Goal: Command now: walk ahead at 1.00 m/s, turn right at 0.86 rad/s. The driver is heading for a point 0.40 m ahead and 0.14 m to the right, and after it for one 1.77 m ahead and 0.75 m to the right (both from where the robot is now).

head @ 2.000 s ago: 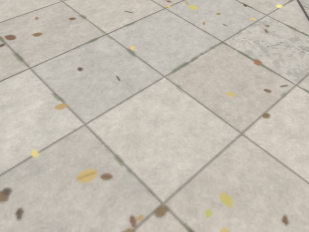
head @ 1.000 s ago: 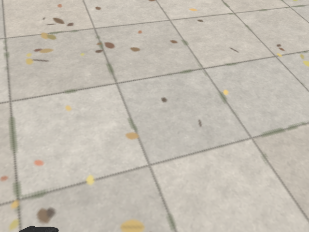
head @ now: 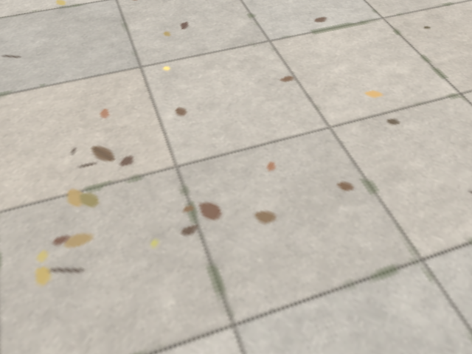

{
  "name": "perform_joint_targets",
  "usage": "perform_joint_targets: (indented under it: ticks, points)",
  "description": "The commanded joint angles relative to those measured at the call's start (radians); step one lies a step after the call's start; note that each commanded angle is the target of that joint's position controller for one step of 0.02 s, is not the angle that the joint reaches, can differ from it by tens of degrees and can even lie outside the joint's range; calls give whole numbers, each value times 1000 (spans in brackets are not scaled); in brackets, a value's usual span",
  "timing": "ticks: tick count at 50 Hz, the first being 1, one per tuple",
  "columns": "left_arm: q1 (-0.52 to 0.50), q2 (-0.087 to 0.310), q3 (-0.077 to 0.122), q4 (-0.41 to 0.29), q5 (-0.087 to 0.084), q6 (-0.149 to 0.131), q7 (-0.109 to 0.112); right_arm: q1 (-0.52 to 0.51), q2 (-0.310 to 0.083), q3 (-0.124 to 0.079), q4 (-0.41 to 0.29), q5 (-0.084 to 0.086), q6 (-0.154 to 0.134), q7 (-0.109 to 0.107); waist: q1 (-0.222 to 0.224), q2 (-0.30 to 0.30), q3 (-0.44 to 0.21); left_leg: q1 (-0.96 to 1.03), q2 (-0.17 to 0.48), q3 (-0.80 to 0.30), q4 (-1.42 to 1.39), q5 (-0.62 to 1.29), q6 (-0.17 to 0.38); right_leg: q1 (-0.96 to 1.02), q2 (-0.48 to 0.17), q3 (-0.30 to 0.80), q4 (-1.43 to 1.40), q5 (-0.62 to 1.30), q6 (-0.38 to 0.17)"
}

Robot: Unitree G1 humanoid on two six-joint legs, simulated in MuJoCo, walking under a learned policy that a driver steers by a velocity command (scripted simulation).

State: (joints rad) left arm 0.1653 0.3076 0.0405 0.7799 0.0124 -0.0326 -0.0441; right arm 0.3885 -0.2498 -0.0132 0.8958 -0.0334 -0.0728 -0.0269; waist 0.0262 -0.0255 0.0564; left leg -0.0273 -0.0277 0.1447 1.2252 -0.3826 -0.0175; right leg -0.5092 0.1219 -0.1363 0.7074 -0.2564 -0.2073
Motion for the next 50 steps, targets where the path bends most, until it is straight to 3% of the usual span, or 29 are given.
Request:
perform_joint_targets:
  ticks: [1,2,5,8,11,14,16,17,18,19,20,21,22,23,26,30,33,34,36,38,39,40,41,42,43,44,45,47,50]
  points:
    - [319,220,83,39,11,28,41,-174,-135,4,-255,-6,-73,17,93,19,-217,-906,25,-259,422,-26,23,856,-375,918,-459,-217,-272]
    - [261,163,69,47,12,26,44,-192,-151,-2,-244,-9,-72,22,24,118,-64,-846,70,-243,304,33,25,636,-339,834,-509,-231,-207]
    - [207,135,50,38,-1,-23,51,-197,-127,13,-250,-49,-8,29,-76,154,52,-654,144,-232,73,14,-36,244,-219,645,-530,-17,-169]
    - [197,162,60,24,-5,-55,45,-359,-97,31,-327,-34,8,47,-44,87,87,-524,158,-159,-268,184,-67,71,-121,508,-569,162,-137]
    - [235,177,76,27,-19,-56,29,-448,-68,42,-361,4,3,52,30,17,29,-389,98,-126,-538,466,-45,135,-88,470,-538,362,-59]
    - [258,195,88,27,-19,-49,32,-451,-111,26,-372,8,-4,42,48,-24,-22,-327,56,-147,-682,463,-19,313,-124,507,-441,522,-10]
    - [231,241,98,17,-5,-48,36,-271,-194,-12,-322,10,-11,22,-45,-21,-154,-122,6,-157,-696,306,0,393,-123,511,-189,751,38]
    - [169,260,101,3,0,-52,32,-67,-235,-35,-275,11,-15,7,-176,-14,-248,98,35,-160,-683,244,10,311,-94,491,47,725,61]
    - [128,162,74,-30,4,-65,33,164,-308,-66,-236,-12,-19,-16,-265,73,-373,336,214,-331,-671,-66,35,153,-43,428,379,441,70]
    - [237,-16,27,-83,-38,-64,37,139,-377,-78,-238,-60,-18,-13,-137,379,-457,504,514,-850,-863,-317,95,-139,45,326,669,-297,94]
    - [226,59,19,-95,-25,-50,42,19,-337,-88,-248,-36,-7,-4,-100,380,-417,410,514,-1072,-995,-516,148,-269,-28,273,751,-185,78]
    - [133,116,31,-80,-1,-32,39,-84,-222,-66,-267,-26,-2,0,-101,216,-246,255,446,-858,-988,-481,137,-292,-99,241,723,-74,81]
    - [89,121,34,-81,12,-22,24,-107,-168,-54,-250,-22,1,6,-92,113,-156,137,394,-673,-970,-267,124,-268,-134,225,672,-23,90]
    - [47,107,33,-90,20,-12,8,-81,-147,-47,-220,-23,0,7,-88,82,-106,63,346,-526,-975,-93,100,-245,-162,224,643,-16,96]
    - [-9,26,7,-152,26,27,-23,-1,-92,-33,-130,6,-27,23,-45,132,-41,-11,314,-309,-1005,168,71,-280,-208,209,621,4,105]
    - [-133,28,-12,-231,21,37,-39,-42,-111,-36,-111,8,-55,34,-5,120,27,-96,268,-54,-1080,457,53,-270,-209,149,467,182,109]
    - [-229,31,-23,-245,15,38,-56,19,-131,-39,-75,4,-56,26,-34,60,73,-55,200,93,-1112,678,15,-198,-154,17,245,250,77]
    - [-254,12,-33,-266,16,33,-61,36,-168,-44,-75,1,-59,23,-20,80,97,-52,233,117,-1079,878,3,-152,-155,-11,153,241,55]
    - [-241,37,-27,-246,23,28,-55,79,-209,-54,-66,5,-45,7,0,100,50,45,239,145,-968,1308,-8,-44,-72,-87,86,205,24]
    - [-35,96,-2,-181,26,22,-40,56,-264,-67,-78,1,-14,-14,122,137,-76,47,285,123,-688,1510,3,216,-9,-58,51,131,-11]
    - [191,136,23,-107,27,17,-25,5,-278,-69,-98,-2,-2,-15,218,149,-165,-49,301,93,-439,1488,26,465,-3,13,13,110,-48]
    - [331,170,53,-43,19,15,2,-24,-262,-69,-108,-7,6,-2,260,75,-208,-238,222,99,-87,968,38,708,-41,122,-95,95,-82]
    - [255,253,77,-43,2,25,26,-15,-129,-41,-155,-17,-1,13,129,-185,-188,-539,52,78,304,-92,27,824,-227,390,-61,191,-89]
    - [227,308,84,-101,29,32,33,51,-145,-31,-254,23,-16,16,71,-168,-424,-777,32,-147,471,-103,17,1047,-421,839,-254,64,-279]
    - [246,247,82,-96,23,35,48,-71,-190,-32,-257,17,-34,18,115,12,-320,-847,72,-187,406,12,18,929,-412,873,-415,-105,-235]
    - [201,200,71,-69,20,24,57,-77,-182,-28,-248,21,-37,20,52,66,-125,-837,121,-179,297,62,22,724,-394,775,-468,-107,-197]
    - [165,162,59,-55,20,6,58,-89,-165,-23,-236,4,-29,21,0,122,-54,-761,155,-181,212,60,18,557,-349,693,-479,-43,-163]
    - [139,100,31,-42,12,-32,63,-43,-130,-13,-208,-24,11,34,-75,134,-2,-613,194,-195,93,34,-4,323,-279,556,-512,74,-137]
    - [173,103,30,-5,1,-72,46,-172,-86,0,-251,-12,31,56,-58,69,68,-646,220,-150,-145,137,-8,247,-216,378,-598,178,-103]
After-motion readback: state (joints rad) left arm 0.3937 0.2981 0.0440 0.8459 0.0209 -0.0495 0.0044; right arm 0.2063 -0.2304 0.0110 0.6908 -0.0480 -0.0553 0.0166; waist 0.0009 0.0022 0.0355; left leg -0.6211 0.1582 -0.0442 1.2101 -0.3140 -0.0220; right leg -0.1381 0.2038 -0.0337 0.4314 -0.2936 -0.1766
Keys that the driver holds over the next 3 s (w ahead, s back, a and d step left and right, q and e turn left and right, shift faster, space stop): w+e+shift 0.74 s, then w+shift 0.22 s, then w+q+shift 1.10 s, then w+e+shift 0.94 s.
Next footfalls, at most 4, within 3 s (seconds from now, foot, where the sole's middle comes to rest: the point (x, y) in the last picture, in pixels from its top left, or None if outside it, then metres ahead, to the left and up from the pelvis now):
0.36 left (202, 306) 0.59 0.13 -0.73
0.80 right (325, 233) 0.84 -0.24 -0.73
1.24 left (380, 142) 1.25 -0.48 -0.73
1.66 right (465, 102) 1.49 -0.87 -0.73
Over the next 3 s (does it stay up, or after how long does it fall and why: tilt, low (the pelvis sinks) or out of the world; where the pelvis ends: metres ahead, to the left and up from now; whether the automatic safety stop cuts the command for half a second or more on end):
stays up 2.60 -0.91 0.01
